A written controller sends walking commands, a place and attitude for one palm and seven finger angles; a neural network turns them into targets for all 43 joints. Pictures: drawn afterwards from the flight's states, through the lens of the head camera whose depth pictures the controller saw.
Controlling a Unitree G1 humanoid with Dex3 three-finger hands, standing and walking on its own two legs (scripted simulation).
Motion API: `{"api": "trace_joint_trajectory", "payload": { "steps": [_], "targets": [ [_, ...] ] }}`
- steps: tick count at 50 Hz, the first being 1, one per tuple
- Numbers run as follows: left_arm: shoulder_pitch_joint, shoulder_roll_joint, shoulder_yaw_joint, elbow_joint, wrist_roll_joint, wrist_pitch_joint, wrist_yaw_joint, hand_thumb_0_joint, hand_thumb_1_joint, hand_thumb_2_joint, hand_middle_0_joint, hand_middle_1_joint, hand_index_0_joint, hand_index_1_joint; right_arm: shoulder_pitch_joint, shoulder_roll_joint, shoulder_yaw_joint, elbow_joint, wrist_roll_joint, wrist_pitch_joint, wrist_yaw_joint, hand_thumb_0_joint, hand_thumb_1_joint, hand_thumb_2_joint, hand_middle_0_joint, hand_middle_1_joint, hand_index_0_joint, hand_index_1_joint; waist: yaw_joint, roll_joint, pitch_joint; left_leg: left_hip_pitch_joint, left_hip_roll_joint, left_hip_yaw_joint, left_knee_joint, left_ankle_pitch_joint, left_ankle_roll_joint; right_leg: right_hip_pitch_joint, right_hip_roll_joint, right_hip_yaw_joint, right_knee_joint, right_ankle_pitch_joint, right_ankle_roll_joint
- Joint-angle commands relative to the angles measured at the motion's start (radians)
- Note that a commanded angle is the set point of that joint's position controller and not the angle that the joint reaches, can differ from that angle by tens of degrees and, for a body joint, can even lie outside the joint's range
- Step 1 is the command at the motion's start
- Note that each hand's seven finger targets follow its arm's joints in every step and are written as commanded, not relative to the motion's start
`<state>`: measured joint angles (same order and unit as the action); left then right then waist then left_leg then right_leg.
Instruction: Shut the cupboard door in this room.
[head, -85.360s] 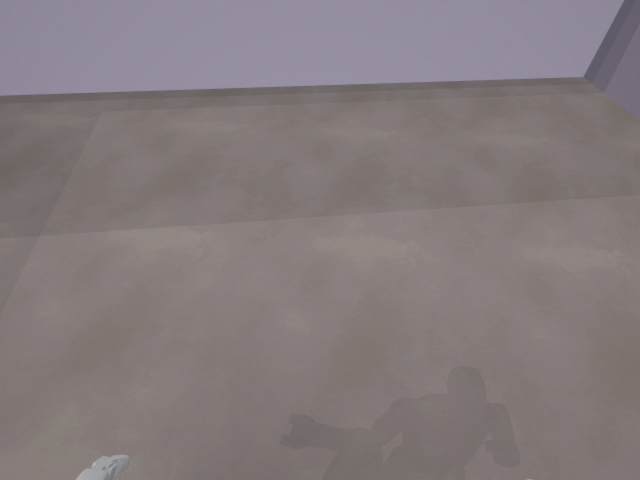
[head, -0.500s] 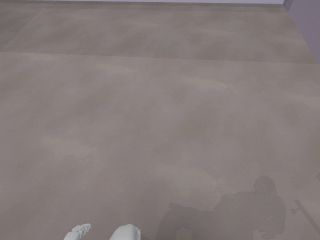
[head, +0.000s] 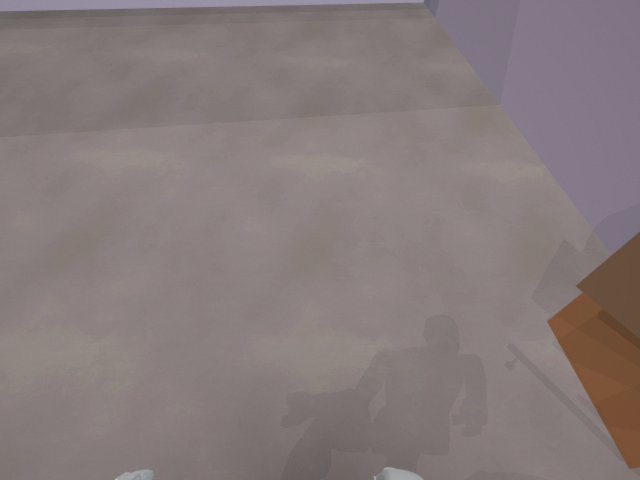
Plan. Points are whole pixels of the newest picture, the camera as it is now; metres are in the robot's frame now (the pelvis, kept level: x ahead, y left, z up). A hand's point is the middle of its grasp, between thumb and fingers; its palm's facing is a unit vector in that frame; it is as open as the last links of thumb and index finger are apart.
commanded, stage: turn to face it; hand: left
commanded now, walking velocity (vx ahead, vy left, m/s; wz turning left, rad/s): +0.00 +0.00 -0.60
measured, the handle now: out of the picture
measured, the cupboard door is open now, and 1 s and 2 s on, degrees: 26 26 26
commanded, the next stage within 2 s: take the last steps up to it in 1.40 s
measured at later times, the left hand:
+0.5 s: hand (205, 471) +0.15 +0.17 -0.18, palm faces -0.23 -0.95 -0.20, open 7.3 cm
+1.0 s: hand (282, 386) +0.27 +0.07 -0.16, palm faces -0.55 -0.79 -0.27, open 7.3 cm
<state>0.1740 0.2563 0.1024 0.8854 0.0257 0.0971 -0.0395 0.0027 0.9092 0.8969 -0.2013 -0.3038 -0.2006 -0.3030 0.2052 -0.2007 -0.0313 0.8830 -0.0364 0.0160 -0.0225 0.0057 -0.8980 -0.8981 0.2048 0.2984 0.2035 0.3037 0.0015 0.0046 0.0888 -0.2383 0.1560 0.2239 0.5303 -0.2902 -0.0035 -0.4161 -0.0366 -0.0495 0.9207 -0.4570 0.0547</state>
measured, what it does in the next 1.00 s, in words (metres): steps on the spot, turning right: right foot, then left foot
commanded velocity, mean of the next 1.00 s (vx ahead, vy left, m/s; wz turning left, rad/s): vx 0.00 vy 0.00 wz -0.58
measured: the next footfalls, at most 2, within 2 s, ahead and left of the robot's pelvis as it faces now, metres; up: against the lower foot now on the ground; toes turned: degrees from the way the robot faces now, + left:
right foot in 0.10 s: +0.03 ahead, -0.14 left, +0.00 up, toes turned -9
left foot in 0.50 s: +0.10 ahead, +0.10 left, +0.00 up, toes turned -13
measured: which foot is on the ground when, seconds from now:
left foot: down 0.00-0.10, up 0.12-0.48, down 0.50-0.96, up 0.98-1.00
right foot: up 0.00-0.08, down 0.10-0.50, up 0.52-0.96, down 0.98-1.00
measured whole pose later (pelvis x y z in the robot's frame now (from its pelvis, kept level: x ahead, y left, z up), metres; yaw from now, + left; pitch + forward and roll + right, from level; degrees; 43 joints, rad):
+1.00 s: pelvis +0.04 -0.02 -0.02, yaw -35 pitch +0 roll +0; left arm 0.11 0.23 0.07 0.86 0.03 0.05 -0.03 0.00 0.91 0.90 -0.20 -0.30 -0.20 -0.30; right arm 0.29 -0.26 -0.06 0.94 -0.02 0.04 -0.01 0.01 -0.90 -0.90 0.20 0.30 0.20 0.30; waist -0.03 0.05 0.07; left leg -0.27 0.19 0.25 0.79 -0.49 -0.05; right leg -0.31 -0.02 -0.07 0.65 -0.32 -0.02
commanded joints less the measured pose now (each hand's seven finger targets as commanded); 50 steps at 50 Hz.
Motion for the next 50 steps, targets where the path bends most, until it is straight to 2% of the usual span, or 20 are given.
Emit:
{"api": "trace_joint_trajectory", "payload": {
  "steps": [1, 4, 5, 6, 7, 9, 12, 19, 23, 24, 25, 26, 27, 32, 42, 46, 47, 48, 49, 50],
  "targets": [
    [-0.034, 0.033, -0.003, -0.100, -0.006, -0.044, -0.002, 0.000, 0.900, 0.900, -0.200, -0.300, -0.200, -0.300, 0.029, -0.230, -0.069, -0.040, 0.004, -0.008, -0.007, 0.000, -0.900, -0.900, 0.200, 0.300, 0.200, 0.300, -0.030, 0.229, -0.134, 0.132, 0.225, -0.124, -0.094, 0.407, 0.114, 0.038, 0.019, -0.055, -0.181, 0.039, -0.027],
    [0.108, 0.110, 0.013, -0.058, 0.000, -0.060, 0.007, 0.000, 0.900, 0.900, -0.200, -0.300, -0.200, -0.300, -0.015, -0.210, -0.071, -0.052, 0.018, -0.003, 0.002, 0.000, -0.900, -0.900, 0.200, 0.300, 0.200, 0.300, 0.054, 0.062, -0.174, -0.031, 0.149, -0.041, 0.156, 0.220, 0.010, 0.321, -0.021, 0.010, -0.503, 0.330, -0.070],
    [0.152, 0.223, 0.032, -0.048, 0.011, -0.077, 0.021, 0.000, 0.900, 0.900, -0.200, -0.300, -0.200, -0.300, -0.040, -0.122, -0.051, -0.096, 0.025, 0.002, 0.006, 0.000, -0.900, -0.900, 0.200, 0.300, 0.200, 0.300, 0.084, -0.295, -0.147, -0.300, -0.011, 0.007, 0.395, -0.270, -0.058, 0.434, -0.270, 0.373, -0.604, 0.579, -0.162],
    [0.180, 0.266, 0.035, -0.036, -0.005, -0.073, 0.035, 0.000, 0.900, 0.900, -0.200, -0.300, -0.200, -0.300, -0.085, -0.132, -0.042, -0.124, 0.022, 0.017, 0.001, 0.000, -0.900, -0.900, 0.200, 0.300, 0.200, 0.300, 0.100, -0.316, -0.123, -0.377, -0.066, -0.121, 0.573, -0.382, -0.064, 0.351, -0.360, 0.474, -0.599, 0.748, -0.244],
    [0.157, 0.247, 0.031, -0.043, -0.007, -0.070, 0.043, 0.000, 0.900, 0.900, -0.200, -0.300, -0.200, -0.300, -0.067, -0.135, -0.042, -0.121, 0.025, 0.028, 0.001, 0.000, -0.900, -0.900, 0.200, 0.300, 0.200, 0.300, 0.076, -0.216, -0.101, -0.376, -0.042, -0.198, 0.648, -0.307, -0.056, 0.293, -0.358, 0.423, -0.613, 0.605, -0.274],
    [0.040, 0.186, 0.024, -0.072, -0.003, -0.072, 0.057, 0.000, 0.900, 0.900, -0.200, -0.300, -0.200, -0.300, -0.075, -0.141, -0.043, -0.098, 0.020, 0.022, -0.005, 0.000, -0.900, -0.900, 0.200, 0.300, 0.200, 0.300, 0.032, -0.271, -0.082, -0.454, -0.032, -0.229, 0.669, -0.203, -0.069, 0.319, -0.266, 0.381, -0.599, 0.553, -0.253],
    [-0.014, 0.144, 0.006, -0.088, -0.005, -0.080, 0.054, 0.000, 0.900, 0.900, -0.200, -0.300, -0.200, -0.300, -0.032, -0.137, -0.045, -0.068, 0.019, 0.021, 0.006, 0.000, -0.900, -0.900, 0.200, 0.300, 0.200, 0.300, -0.006, -0.164, -0.129, -0.329, -0.048, -0.211, 0.594, -0.092, -0.083, 0.263, -0.189, 0.256, -0.561, 0.590, -0.223],
    [0.043, 0.175, 0.014, -0.071, 0.002, -0.076, 0.047, 0.000, 0.900, 0.900, -0.200, -0.300, -0.200, -0.300, -0.077, -0.116, -0.039, -0.095, 0.026, 0.014, 0.003, 0.000, -0.900, -0.900, 0.200, 0.300, 0.200, 0.300, 0.027, -0.145, -0.136, -0.259, -0.106, -0.190, 0.333, -0.129, -0.083, 0.267, -0.188, 0.361, -0.534, 0.597, -0.251],
    [-0.024, 0.163, 0.016, -0.077, -0.004, -0.065, 0.048, 0.000, 0.900, 0.900, -0.200, -0.300, -0.200, -0.300, 0.032, -0.117, -0.038, -0.066, 0.033, -0.004, -0.008, 0.000, -0.900, -0.900, 0.200, 0.300, 0.200, 0.300, -0.033, -0.151, -0.166, -0.002, -0.130, -0.192, -0.029, 0.033, -0.066, 0.145, -0.131, 0.378, -0.429, 0.584, -0.177],
    [-0.025, 0.124, 0.007, -0.088, -0.015, -0.060, 0.045, 0.000, 0.900, 0.900, -0.200, -0.300, -0.200, -0.300, 0.069, -0.165, -0.043, -0.054, 0.028, -0.015, -0.012, 0.000, -0.900, -0.900, 0.200, 0.300, 0.200, 0.300, -0.047, -0.034, -0.187, 0.135, -0.043, -0.259, -0.171, 0.100, -0.046, 0.042, -0.043, 0.306, -0.339, 0.440, -0.120],
    [0.011, 0.059, -0.005, -0.104, -0.025, -0.055, 0.035, 0.000, 0.900, 0.900, -0.200, -0.300, -0.200, -0.300, 0.091, -0.271, -0.061, -0.060, 0.012, -0.024, -0.014, 0.000, -0.900, -0.900, 0.200, 0.300, 0.200, 0.300, -0.041, 0.263, -0.206, 0.241, 0.220, -0.523, -0.236, 0.233, 0.045, -0.140, 0.102, 0.155, -0.118, 0.011, -0.047],
    [-0.006, 0.079, -0.006, -0.107, -0.014, -0.055, 0.034, 0.000, 0.900, 0.900, -0.200, -0.300, -0.200, -0.300, 0.099, -0.298, -0.062, -0.066, 0.008, -0.016, -0.020, 0.000, -0.900, -0.900, 0.200, 0.300, 0.200, 0.300, -0.053, 0.278, -0.187, 0.180, 0.330, -0.575, -0.228, 0.347, 0.139, -0.154, 0.078, 0.108, 0.105, -0.174, -0.032],
    [-0.010, 0.097, -0.001, -0.109, -0.007, -0.055, 0.029, 0.000, 0.900, 0.900, -0.200, -0.300, -0.200, -0.300, 0.064, -0.264, -0.052, -0.083, 0.006, -0.015, -0.024, 0.000, -0.900, -0.900, 0.200, 0.300, 0.200, 0.300, -0.035, 0.169, -0.152, 0.118, 0.315, -0.518, -0.210, 0.424, 0.167, -0.139, 0.035, 0.123, 0.204, -0.133, -0.027],
    [-0.003, 0.070, 0.007, -0.070, -0.006, -0.041, 0.007, 0.000, 0.900, 0.900, -0.200, -0.300, -0.200, -0.300, 0.023, -0.185, -0.033, -0.086, 0.008, -0.027, -0.034, 0.000, -0.900, -0.900, 0.200, 0.300, 0.200, 0.300, -0.012, 0.161, -0.148, 0.214, 0.173, -0.235, -0.129, 0.705, 0.121, -0.189, 0.007, 0.066, 0.296, 0.005, 0.010],
    [-0.103, 0.033, -0.009, -0.100, -0.004, -0.038, -0.002, 0.000, 0.900, 0.900, -0.200, -0.300, -0.200, -0.300, 0.094, -0.205, -0.057, -0.021, 0.002, -0.015, -0.015, 0.000, -0.900, -0.900, 0.200, 0.300, 0.200, 0.300, -0.050, 0.225, -0.113, 0.209, 0.208, -0.110, -0.111, 0.592, 0.121, -0.071, -0.001, -0.035, -0.049, 0.024, -0.010],
    [-0.018, 0.055, -0.004, -0.080, -0.006, -0.053, 0.004, 0.000, 0.900, 0.900, -0.200, -0.300, -0.200, -0.300, 0.047, -0.231, -0.067, -0.020, 0.008, -0.012, -0.004, 0.000, -0.900, -0.900, 0.200, 0.300, 0.200, 0.300, 0.005, 0.177, -0.132, 0.110, 0.208, -0.059, 0.013, 0.496, 0.062, 0.154, 0.024, -0.056, -0.334, 0.185, -0.050],
    [0.072, 0.099, 0.002, -0.055, -0.002, -0.064, 0.010, 0.000, 0.900, 0.900, -0.200, -0.300, -0.200, -0.300, 0.034, -0.223, -0.066, -0.028, 0.017, -0.012, 0.002, 0.000, -0.900, -0.900, 0.200, 0.300, 0.200, 0.300, 0.054, 0.084, -0.167, 0.016, 0.166, -0.027, 0.154, 0.421, 0.017, 0.317, 0.003, -0.017, -0.471, 0.329, -0.074],
    [0.161, 0.213, 0.023, -0.032, 0.009, -0.080, 0.025, 0.000, 0.900, 0.900, -0.200, -0.300, -0.200, -0.300, 0.012, -0.143, -0.049, -0.063, 0.026, -0.007, 0.007, 0.000, -0.900, -0.900, 0.200, 0.300, 0.200, 0.300, 0.098, -0.236, -0.193, -0.229, 0.021, 0.032, 0.403, -0.052, -0.048, 0.489, -0.235, 0.307, -0.556, 0.611, -0.161],
    [0.181, 0.267, 0.029, -0.016, -0.009, -0.079, 0.040, 0.000, 0.900, 0.900, -0.200, -0.300, -0.200, -0.300, -0.025, -0.124, -0.038, -0.095, 0.025, 0.007, 0.001, 0.000, -0.900, -0.900, 0.200, 0.300, 0.200, 0.300, 0.096, -0.314, -0.177, -0.355, -0.073, -0.083, 0.588, -0.397, -0.070, 0.435, -0.367, 0.458, -0.553, 0.895, -0.255],
    [0.160, 0.256, 0.023, -0.025, -0.013, -0.077, 0.049, 0.000, 0.900, 0.900, -0.200, -0.300, -0.200, -0.300, -0.016, -0.138, -0.033, -0.087, 0.029, 0.024, -0.003, 0.000, -0.900, -0.900, 0.200, 0.300, 0.200, 0.300, 0.081, -0.240, -0.156, -0.355, -0.048, -0.193, 0.675, -0.345, -0.059, 0.349, -0.371, 0.429, -0.588, 0.716, -0.290]
  ]
}}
